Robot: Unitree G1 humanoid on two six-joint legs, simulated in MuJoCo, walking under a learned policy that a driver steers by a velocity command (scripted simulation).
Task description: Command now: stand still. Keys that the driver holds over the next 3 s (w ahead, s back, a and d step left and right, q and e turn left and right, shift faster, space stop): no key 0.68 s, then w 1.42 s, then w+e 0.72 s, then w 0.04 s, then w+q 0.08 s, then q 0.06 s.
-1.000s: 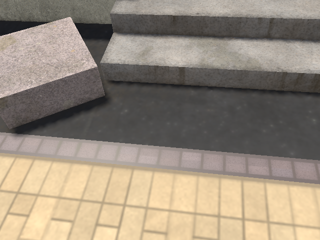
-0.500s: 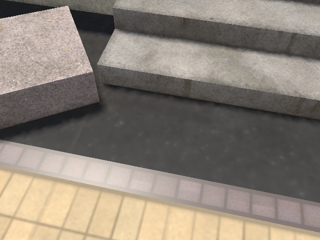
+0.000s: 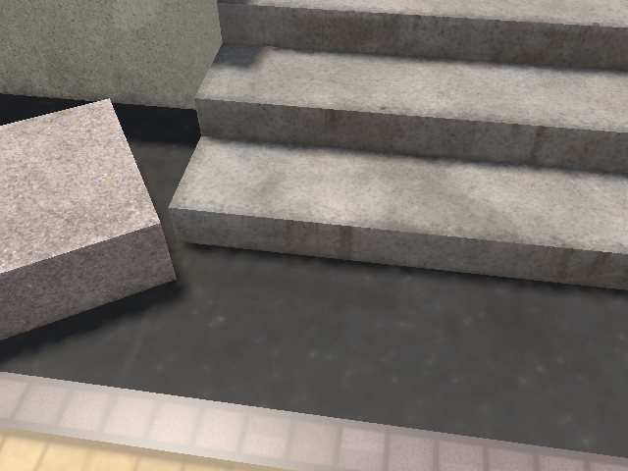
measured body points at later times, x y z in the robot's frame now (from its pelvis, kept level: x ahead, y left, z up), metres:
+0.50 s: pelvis +0.03 -0.01 +0.00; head +0.03 -0.01 +0.45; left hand -0.01 +0.19 -0.16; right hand +0.00 -0.22 -0.16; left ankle +0.05 +0.08 -0.74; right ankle -0.01 -0.11 -0.74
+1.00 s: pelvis +0.10 +0.01 -0.01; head +0.11 +0.04 +0.44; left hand -0.03 +0.23 -0.17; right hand +0.14 -0.22 -0.15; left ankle +0.13 +0.11 -0.74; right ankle -0.01 -0.11 -0.74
